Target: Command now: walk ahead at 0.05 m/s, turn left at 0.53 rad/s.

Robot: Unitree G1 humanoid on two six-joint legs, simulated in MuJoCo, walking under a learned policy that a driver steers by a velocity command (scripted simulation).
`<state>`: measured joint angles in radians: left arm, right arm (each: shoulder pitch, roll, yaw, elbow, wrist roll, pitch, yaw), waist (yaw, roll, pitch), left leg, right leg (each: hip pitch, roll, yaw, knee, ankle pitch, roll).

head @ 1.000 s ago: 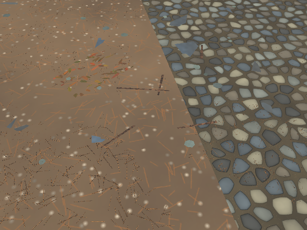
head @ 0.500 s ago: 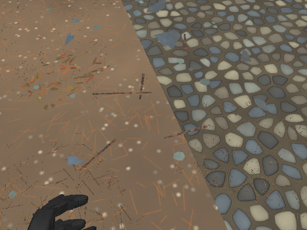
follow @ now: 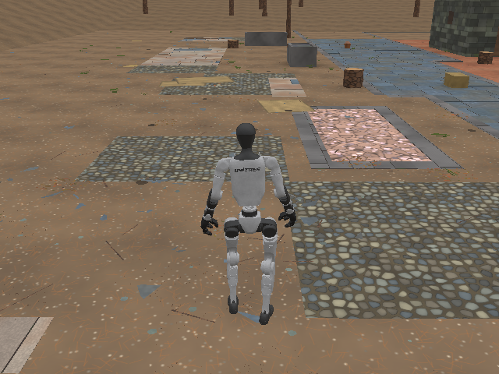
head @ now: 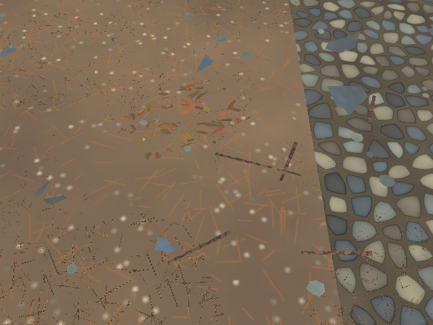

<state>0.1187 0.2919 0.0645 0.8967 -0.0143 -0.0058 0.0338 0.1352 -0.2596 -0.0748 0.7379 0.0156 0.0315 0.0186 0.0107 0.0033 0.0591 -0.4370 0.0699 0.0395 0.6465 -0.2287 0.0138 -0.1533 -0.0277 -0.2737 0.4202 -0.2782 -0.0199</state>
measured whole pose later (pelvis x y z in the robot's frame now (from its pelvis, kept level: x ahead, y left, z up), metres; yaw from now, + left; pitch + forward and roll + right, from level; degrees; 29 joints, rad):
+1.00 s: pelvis +0.10 +0.07 -0.01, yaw +35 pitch +2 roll -1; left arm 0.32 0.35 0.09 0.84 -0.02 -0.04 -0.01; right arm 0.14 -0.30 -0.07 0.56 0.02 0.00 0.02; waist 0.07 -0.02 0.01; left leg -0.38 0.02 0.06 0.60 -0.26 0.05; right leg -0.13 -0.15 -0.17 0.60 -0.44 0.05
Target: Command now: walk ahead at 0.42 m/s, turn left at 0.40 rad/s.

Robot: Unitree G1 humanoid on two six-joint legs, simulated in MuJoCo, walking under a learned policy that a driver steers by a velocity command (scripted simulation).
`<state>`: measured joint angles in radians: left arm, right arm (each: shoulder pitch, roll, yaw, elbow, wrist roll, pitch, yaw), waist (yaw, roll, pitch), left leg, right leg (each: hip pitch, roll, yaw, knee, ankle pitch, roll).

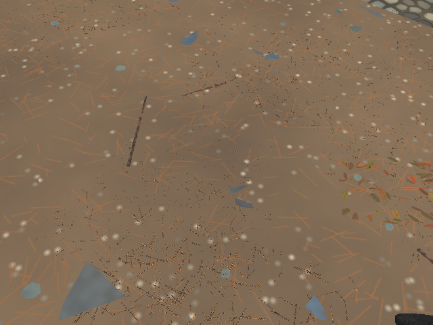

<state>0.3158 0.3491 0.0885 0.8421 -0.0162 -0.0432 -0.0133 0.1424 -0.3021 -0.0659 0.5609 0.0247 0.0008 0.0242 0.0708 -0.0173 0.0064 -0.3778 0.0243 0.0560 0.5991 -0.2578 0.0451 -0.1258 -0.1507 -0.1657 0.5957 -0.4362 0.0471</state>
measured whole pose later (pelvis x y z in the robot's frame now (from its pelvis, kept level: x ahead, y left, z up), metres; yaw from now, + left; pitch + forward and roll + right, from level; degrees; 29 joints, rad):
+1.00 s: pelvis +0.57 +0.01 +0.00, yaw -22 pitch +2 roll +1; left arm 0.34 0.31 0.06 0.74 -0.02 -0.04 0.00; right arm 0.13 -0.28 -0.03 0.63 -0.01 -0.12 0.02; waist 0.05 -0.02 0.00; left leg -0.46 -0.03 -0.02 0.56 -0.16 0.01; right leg -0.21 0.09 0.20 0.87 -0.51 -0.04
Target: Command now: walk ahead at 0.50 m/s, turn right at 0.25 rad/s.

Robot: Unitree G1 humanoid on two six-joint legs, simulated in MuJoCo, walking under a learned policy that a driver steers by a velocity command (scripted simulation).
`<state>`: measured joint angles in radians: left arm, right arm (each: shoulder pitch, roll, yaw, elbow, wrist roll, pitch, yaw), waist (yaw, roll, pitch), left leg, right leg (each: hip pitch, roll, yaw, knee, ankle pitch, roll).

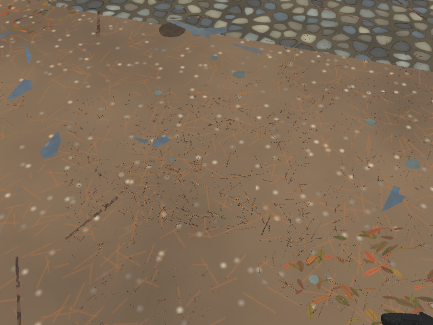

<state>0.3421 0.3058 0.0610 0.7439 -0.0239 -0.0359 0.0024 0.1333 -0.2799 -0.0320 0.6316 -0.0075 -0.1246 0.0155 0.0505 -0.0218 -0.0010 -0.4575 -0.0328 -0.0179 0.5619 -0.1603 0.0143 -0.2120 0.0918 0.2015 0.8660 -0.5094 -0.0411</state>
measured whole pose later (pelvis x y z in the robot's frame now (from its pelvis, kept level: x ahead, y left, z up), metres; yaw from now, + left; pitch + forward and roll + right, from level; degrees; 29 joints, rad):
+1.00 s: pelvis +0.53 -0.01 -0.01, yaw +13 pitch +2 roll -2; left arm 0.35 0.29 0.07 0.86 -0.01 -0.04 0.02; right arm 0.08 -0.26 -0.04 0.64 0.02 -0.04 0.06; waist 0.06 0.02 0.04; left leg -0.52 0.01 0.06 0.58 -0.12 0.11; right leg 0.09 -0.03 -0.26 0.42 -0.48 0.02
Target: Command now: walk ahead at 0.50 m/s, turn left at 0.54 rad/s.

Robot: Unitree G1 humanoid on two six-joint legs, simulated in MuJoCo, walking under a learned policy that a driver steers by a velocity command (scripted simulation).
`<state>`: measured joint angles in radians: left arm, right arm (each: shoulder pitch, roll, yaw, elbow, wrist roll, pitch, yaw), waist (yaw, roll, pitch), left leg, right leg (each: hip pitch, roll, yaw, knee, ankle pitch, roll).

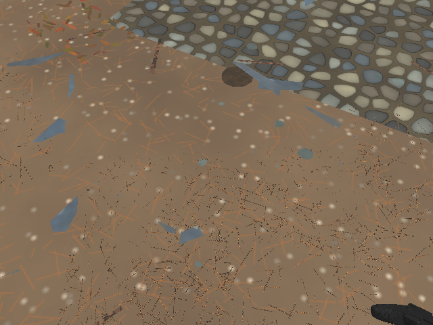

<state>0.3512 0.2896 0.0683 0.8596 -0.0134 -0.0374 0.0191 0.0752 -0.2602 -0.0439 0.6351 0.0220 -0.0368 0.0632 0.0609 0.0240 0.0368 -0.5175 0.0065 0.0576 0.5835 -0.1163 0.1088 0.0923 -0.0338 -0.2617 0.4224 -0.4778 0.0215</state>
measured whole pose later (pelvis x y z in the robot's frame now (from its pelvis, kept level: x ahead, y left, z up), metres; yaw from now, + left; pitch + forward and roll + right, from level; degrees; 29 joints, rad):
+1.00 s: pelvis +0.54 +0.05 +0.01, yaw +4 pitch +2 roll -1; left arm 0.45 0.29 0.06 0.85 -0.02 -0.04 0.01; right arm 0.01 -0.25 -0.04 0.64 0.00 -0.11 0.02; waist 0.10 0.01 0.01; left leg -0.44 0.00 -0.05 0.45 -0.05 0.01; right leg -0.05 0.04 0.14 0.46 -0.43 -0.02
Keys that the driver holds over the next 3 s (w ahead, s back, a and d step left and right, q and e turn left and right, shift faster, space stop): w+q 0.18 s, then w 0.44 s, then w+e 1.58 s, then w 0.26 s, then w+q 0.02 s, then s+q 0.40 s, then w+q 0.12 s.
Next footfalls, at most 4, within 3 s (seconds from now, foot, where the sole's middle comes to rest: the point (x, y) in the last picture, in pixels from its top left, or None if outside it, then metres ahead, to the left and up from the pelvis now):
0.48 right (269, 323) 0.46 -0.09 -0.75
1.00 left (184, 248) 0.69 0.18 -0.75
1.50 right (274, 191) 0.93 -0.12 -0.75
2.00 left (251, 123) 1.26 -0.03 -0.75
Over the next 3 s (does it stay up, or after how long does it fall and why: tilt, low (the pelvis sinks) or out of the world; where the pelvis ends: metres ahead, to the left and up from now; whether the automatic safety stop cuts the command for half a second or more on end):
stays up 1.35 -0.31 0.01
